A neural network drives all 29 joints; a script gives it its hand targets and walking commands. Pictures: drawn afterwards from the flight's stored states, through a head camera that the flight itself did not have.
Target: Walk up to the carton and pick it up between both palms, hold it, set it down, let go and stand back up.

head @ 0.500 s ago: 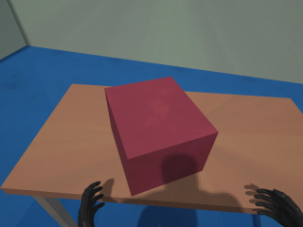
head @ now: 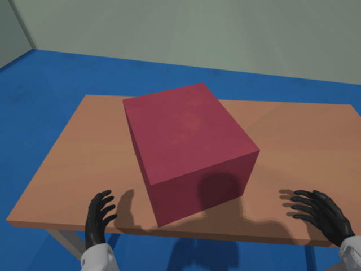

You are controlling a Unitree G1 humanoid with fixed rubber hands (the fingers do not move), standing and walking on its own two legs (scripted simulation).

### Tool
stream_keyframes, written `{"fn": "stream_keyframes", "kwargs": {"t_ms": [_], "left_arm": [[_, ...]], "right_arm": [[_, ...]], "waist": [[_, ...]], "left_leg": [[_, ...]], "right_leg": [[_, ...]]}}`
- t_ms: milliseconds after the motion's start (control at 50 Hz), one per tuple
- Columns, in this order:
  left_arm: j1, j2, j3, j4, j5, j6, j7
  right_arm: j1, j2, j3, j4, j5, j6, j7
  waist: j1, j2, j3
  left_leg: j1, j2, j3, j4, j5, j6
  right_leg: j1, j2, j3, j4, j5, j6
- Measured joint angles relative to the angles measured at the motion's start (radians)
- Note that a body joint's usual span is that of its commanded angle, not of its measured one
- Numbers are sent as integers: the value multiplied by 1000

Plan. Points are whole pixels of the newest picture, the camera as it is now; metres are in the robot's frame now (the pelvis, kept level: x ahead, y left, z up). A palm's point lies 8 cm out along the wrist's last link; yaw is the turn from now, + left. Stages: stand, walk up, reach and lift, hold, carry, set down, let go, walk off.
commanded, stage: reach and lift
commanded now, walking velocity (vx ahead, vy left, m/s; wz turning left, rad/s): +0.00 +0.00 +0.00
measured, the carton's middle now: (182, 148) +0.45 +0.05 +0.01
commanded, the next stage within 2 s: none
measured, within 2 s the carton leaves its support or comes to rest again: neither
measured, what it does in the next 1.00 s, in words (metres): stands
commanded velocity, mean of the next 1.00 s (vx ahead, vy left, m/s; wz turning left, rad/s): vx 0.00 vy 0.00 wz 0.00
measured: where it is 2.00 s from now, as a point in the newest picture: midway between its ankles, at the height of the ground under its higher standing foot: outside the picture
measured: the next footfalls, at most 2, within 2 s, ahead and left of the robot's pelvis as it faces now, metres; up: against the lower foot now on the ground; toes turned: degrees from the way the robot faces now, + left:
none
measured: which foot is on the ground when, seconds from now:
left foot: down 0.00-1.00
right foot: down 0.00-1.00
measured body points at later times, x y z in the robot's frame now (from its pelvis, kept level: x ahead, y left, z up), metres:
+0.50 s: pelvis +0.02 +0.01 +0.01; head +0.04 +0.03 +0.46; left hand +0.25 +0.23 +0.06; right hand +0.32 -0.25 +0.04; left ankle -0.02 +0.14 -0.73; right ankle +0.05 -0.06 -0.73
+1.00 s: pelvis +0.00 +0.00 +0.01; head +0.03 +0.01 +0.46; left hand +0.28 +0.24 +0.09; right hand +0.38 -0.23 +0.08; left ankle -0.02 +0.14 -0.73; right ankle +0.05 -0.06 -0.73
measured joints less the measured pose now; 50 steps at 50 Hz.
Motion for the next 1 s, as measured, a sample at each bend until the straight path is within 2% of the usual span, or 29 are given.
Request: {"fn": "stream_keyframes", "kwargs": {"t_ms": [200,460,1000], "left_arm": [[-46,-25,11,-14,23,49,-3],[-106,-6,35,-62,14,100,-8],[-391,46,122,8,-49,312,-32]], "right_arm": [[-80,-20,8,50,7,12,-11],[-161,-19,26,44,19,28,-37],[-451,-9,-29,40,-51,290,-67]], "waist": [[10,12,24],[17,25,43],[43,35,25]], "left_leg": [[45,9,6,-43,4,9],[60,24,9,-81,15,10],[25,8,-13,-150,83,2]], "right_leg": [[59,15,7,-78,27,8],[96,36,10,-168,67,6],[61,22,-10,-215,112,0]]}}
